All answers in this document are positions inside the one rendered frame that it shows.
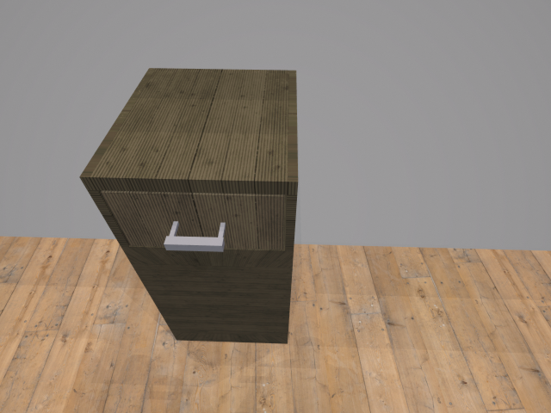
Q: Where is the cabinet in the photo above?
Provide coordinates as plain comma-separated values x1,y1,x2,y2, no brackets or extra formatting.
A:
80,68,298,344

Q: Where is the handle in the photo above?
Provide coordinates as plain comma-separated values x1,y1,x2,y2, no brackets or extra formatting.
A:
164,221,226,252

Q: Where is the drawer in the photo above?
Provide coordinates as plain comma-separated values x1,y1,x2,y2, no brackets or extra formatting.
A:
101,190,284,250

